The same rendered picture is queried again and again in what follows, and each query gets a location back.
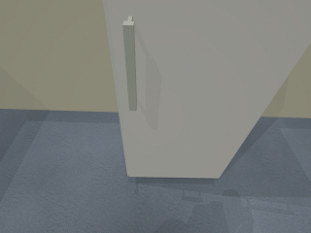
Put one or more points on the handle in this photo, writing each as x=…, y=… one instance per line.
x=128, y=30

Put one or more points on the fridge door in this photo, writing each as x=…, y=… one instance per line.
x=206, y=70

